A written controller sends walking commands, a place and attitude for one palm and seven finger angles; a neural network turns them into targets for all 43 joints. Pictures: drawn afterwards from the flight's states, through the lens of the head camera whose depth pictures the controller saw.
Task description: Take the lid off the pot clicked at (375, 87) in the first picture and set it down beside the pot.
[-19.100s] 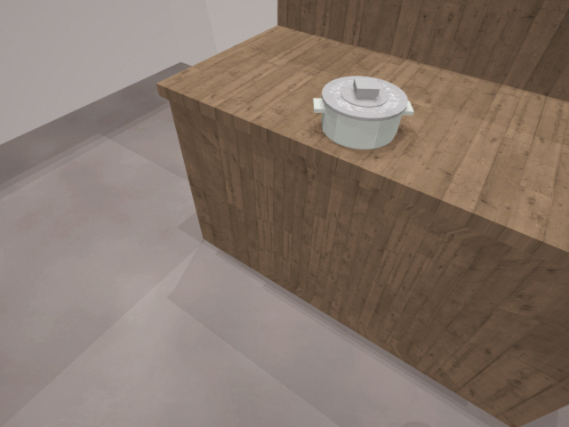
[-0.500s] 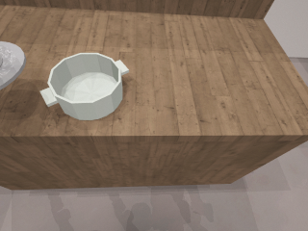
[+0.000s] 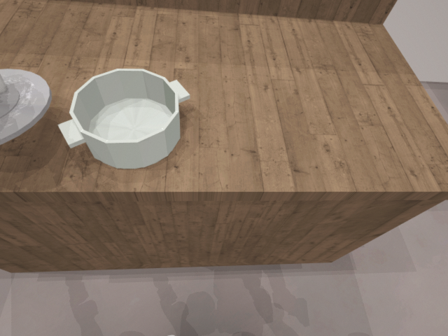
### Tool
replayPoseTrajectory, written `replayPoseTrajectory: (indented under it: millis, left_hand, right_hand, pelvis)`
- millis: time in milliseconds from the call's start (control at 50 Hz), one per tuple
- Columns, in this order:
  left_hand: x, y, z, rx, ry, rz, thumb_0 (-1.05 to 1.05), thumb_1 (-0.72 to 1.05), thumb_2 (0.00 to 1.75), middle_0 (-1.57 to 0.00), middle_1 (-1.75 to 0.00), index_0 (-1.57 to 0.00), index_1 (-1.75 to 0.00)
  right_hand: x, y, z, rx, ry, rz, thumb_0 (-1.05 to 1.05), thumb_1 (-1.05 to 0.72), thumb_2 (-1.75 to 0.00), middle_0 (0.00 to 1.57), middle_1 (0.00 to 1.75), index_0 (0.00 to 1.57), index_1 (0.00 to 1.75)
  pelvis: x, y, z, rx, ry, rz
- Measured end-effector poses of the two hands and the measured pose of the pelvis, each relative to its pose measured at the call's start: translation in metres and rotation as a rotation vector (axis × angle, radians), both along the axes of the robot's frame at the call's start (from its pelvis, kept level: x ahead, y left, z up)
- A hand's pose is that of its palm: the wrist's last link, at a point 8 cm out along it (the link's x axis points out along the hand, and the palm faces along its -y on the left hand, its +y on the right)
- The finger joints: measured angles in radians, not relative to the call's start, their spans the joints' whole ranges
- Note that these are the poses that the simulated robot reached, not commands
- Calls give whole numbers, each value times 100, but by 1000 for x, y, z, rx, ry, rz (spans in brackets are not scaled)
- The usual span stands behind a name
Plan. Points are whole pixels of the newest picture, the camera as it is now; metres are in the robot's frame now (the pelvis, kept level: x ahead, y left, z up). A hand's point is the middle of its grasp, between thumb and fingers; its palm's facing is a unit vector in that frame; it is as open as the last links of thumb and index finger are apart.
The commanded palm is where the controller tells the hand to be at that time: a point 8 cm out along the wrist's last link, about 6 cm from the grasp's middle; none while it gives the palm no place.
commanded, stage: lower the lid onto the table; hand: left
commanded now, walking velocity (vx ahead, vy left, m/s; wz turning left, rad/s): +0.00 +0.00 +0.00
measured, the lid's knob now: out of the picture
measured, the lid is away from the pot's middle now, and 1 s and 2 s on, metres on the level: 0.22 0.21 0.22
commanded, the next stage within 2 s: open the fingers wide in 1.66 s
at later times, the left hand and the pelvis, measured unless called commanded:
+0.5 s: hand out of the picture +0.47 +0.35 +0.13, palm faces -0.46 -0.24 -0.85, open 7.9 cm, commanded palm +0.56 +0.35 +0.20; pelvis +0.00 +0.00 -0.01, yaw +0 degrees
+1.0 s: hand out of the picture +0.47 +0.34 +0.10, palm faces -0.48 -0.24 -0.84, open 7.6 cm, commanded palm +0.57 +0.35 +0.16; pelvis -0.01 +0.01 -0.02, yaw -1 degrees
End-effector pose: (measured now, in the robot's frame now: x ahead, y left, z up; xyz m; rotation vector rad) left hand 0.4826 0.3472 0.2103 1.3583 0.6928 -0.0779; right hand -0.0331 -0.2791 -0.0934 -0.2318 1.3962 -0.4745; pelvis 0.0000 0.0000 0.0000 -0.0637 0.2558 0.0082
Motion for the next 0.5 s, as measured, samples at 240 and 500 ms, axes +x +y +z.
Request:
replayPoseTrajectory:
  millis: [240, 500]
  left_hand:
    - [2, 6, -13, -7, 7, 2, 3, 21, 81, -48, -93, -61, -99]
    - [-1, 5, -27, -10, 21, -15, 3, 21, 81, -48, -93, -61, -99]
  right_hand:
    - [-6, 6, -4, 3, 17, -18, 0, -90, -90, 20, 30, 21, 30]
    - [-13, 7, -5, -7, 37, -23, 0, -90, -90, 20, 30, 21, 30]
  pelvis:
    - [-2, 3, -4, -6, 17, -8]
    - [-4, 4, -8, -13, 30, -4]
